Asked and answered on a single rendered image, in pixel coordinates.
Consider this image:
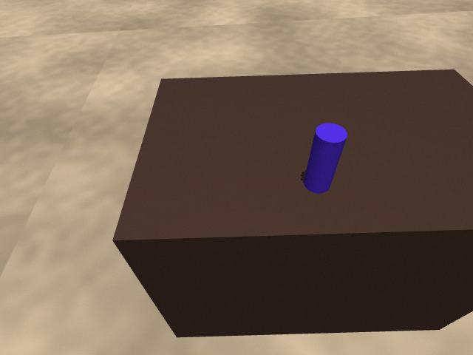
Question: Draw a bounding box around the can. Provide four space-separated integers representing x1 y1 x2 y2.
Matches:
304 123 347 194

